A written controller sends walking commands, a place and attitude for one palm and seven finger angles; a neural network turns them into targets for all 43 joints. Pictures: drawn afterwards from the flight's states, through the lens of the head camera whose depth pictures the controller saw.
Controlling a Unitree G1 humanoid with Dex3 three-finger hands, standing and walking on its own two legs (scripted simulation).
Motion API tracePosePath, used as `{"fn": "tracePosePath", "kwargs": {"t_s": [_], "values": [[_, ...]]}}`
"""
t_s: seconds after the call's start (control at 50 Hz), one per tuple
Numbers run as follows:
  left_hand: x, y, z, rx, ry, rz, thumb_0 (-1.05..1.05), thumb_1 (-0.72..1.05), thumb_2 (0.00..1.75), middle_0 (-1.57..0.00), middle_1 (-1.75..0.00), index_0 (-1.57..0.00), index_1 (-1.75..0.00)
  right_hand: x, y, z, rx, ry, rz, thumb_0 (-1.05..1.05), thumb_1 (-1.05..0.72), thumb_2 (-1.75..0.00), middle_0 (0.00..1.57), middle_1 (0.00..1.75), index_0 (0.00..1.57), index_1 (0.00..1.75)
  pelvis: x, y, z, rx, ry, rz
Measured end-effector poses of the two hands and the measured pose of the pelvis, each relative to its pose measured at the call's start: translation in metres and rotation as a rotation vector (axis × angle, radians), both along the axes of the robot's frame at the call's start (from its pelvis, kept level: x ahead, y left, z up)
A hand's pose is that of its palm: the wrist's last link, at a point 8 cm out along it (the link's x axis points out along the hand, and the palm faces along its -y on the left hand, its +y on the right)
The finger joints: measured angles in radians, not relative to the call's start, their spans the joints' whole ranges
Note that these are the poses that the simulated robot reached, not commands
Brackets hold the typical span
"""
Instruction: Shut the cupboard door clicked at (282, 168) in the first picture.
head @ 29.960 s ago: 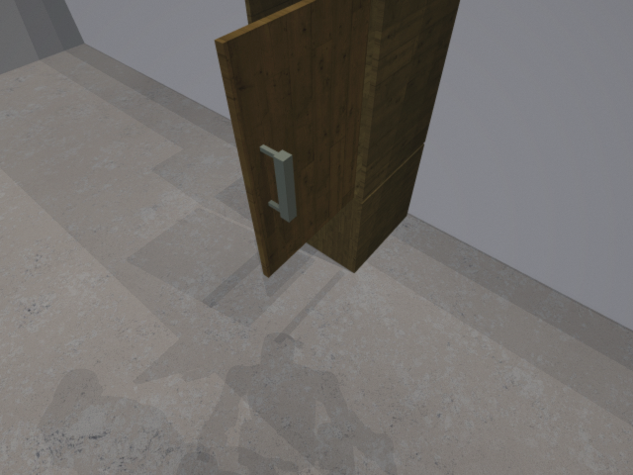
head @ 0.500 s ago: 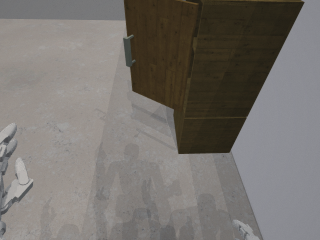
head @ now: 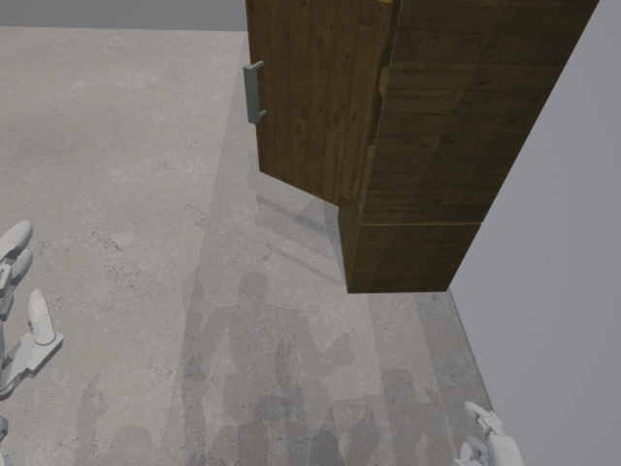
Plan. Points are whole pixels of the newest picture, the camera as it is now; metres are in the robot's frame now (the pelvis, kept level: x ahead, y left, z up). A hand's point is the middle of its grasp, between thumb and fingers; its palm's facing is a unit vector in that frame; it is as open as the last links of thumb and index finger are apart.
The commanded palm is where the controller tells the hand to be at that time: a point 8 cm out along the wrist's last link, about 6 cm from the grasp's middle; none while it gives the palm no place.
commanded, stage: let the arm hang, fingers relaxed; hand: left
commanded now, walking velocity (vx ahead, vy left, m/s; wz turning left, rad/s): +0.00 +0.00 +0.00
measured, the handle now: (257, 92) +1.05 +0.21 -0.03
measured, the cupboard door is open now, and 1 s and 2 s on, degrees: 55 55 55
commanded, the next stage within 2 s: look to check the result in 1.08 s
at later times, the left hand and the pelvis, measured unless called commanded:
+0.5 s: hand out of the picture -0.04 +0.20 -0.17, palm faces +0.01 -0.98 -0.22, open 7.2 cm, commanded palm none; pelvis -0.02 +0.00 +0.00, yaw +1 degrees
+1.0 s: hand out of the picture +0.02 +0.20 -0.16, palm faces +0.00 -0.97 -0.24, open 7.4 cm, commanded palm none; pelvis -0.02 +0.00 +0.01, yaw +0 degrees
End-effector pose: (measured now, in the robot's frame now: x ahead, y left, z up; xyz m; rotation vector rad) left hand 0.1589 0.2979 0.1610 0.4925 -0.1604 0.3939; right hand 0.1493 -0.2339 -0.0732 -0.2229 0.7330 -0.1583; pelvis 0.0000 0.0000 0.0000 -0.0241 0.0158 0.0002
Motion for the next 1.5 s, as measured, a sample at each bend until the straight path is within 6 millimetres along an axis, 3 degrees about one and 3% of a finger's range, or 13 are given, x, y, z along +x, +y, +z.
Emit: {"fn": "tracePosePath", "kwargs": {"t_s": [0.04, 0.08, 0.12, 0.16, 0.22, 0.28, 0.32, 0.44, 0.58, 0.74, 0.98, 1.26, 1.5], "values": [[0.008, 0.003, -0.035, -0.034, 0.15, -0.014, 0.01, 0.9, 0.9, -0.21, -0.3, -0.2, -0.3, 0.001, -0.002, -0.012, 0.014, 0.033, 0.061, 0.01, -0.9, -0.9, 0.2, 0.29, 0.2, 0.3, -0.005, 0.004, -0.003, -0.003, 0.0, 0.008], [0.011, 0.003, -0.09, -0.107, 0.392, -0.007, 0.0, 0.9, 0.9, -0.2, -0.3, -0.2, -0.3, -0.002, -0.006, -0.025, 0.023, 0.07, 0.078, 0.01, -0.9, -0.9, 0.2, 0.3, 0.2, 0.3, -0.01, 0.009, -0.005, -0.003, 0.0, 0.006], [0.001, -0.004, -0.147, -0.18, 0.645, -0.003, 0.0, 0.9, 0.9, -0.2, -0.3, -0.2, -0.3, -0.009, -0.011, -0.034, 0.032, 0.103, 0.065, 0.01, -0.9, -0.9, 0.2, 0.3, 0.2, 0.3, -0.014, 0.011, -0.007, 0.002, -0.004, 0.001], [-0.021, -0.019, -0.196, -0.247, 0.864, -0.01, 0.0, 0.91, 0.9, -0.2, -0.3, -0.2, -0.3, -0.023, -0.014, -0.04, 0.034, 0.145, 0.044, 0.01, -0.9, -0.9, 0.2, 0.3, 0.2, 0.3, -0.018, 0.012, -0.007, 0.009, -0.009, -0.005], [-0.064, -0.046, -0.253, -0.36, 1.108, -0.017, 0.01, 0.91, 0.9, -0.2, -0.3, -0.2, -0.3, -0.054, -0.019, -0.045, 0.021, 0.247, 0.018, 0.01, -0.9, -0.9, 0.2, 0.29, 0.2, 0.3, -0.021, 0.008, -0.006, 0.02, -0.017, -0.007], [-0.11, -0.074, -0.29, -0.474, 1.287, -0.012, 0.01, 0.91, 0.9, -0.2, -0.3, -0.2, -0.3, -0.093, -0.022, -0.047, 0.001, 0.387, -0.007, 0.01, -0.9, -0.9, 0.2, 0.29, 0.2, 0.3, -0.023, 0.003, -0.004, 0.021, -0.022, -0.002], [-0.133, -0.073, -0.301, -0.521, 1.335, 0.058, 0.0, 0.96, 0.9, -0.21, -0.3, -0.2, -0.3, -0.119, -0.023, -0.047, -0.009, 0.483, -0.024, 0.01, -0.9, -0.9, 0.2, 0.29, 0.2, 0.3, -0.024, 0.0, -0.002, 0.017, -0.021, 0.006], [-0.188, -0.061, -0.306, -0.547, 1.488, 0.159, 0.0, 0.97, 0.9, -0.21, -0.3, -0.2, -0.3, -0.173, -0.021, -0.051, -0.001, 0.664, -0.08, 0.01, -0.9, -0.9, 0.2, 0.29, 0.2, 0.3, -0.024, -0.002, 0.003, 0.005, -0.026, 0.015], [-0.209, -0.04, -0.291, -0.503, 1.534, 0.25, 0.0, 0.93, 0.9, -0.2, -0.3, -0.2, -0.3, -0.182, -0.011, -0.063, 0.048, 0.67, -0.106, 0.01, -0.9, -0.9, 0.2, 0.29, 0.2, 0.3, -0.023, 0.003, 0.006, 0.008, -0.046, 0.005], [-0.187, -0.032, -0.284, -0.462, 1.473, 0.248, 0.0, 0.91, 0.9, -0.2, -0.3, -0.2, -0.3, -0.16, -0.003, -0.069, 0.085, 0.6, -0.095, 0.01, -0.9, -0.9, 0.2, 0.29, 0.2, 0.3, -0.023, 0.003, 0.007, 0.017, -0.052, -0.005], [-0.143, -0.052, -0.289, -0.481, 1.395, 0.158, 0.0, 0.91, 0.9, -0.2, -0.3, -0.2, -0.3, -0.138, -0.021, -0.059, 0.049, 0.553, -0.101, 0.0, -0.9, -0.9, 0.2, 0.29, 0.2, 0.3, -0.016, -0.003, 0.008, 0.021, -0.055, -0.007], [-0.134, -0.048, -0.286, -0.464, 1.422, 0.178, 0.0, 0.91, 0.9, -0.2, -0.3, -0.2, -0.3, -0.127, -0.043, -0.053, 0.007, 0.578, -0.105, 0.0, -0.9, -0.9, 0.2, 0.29, 0.2, 0.3, -0.006, -0.01, 0.01, 0.021, -0.047, -0.003], [-0.117, -0.036, -0.277, -0.424, 1.399, 0.207, 0.0, 0.91, 0.9, -0.2, -0.3, -0.2, -0.3, -0.096, -0.054, -0.051, -0.006, 0.545, -0.079, 0.01, -0.9, -0.9, 0.2, 0.29, 0.2, 0.3, 0.004, -0.016, 0.011, 0.023, -0.043, 0.002]]}}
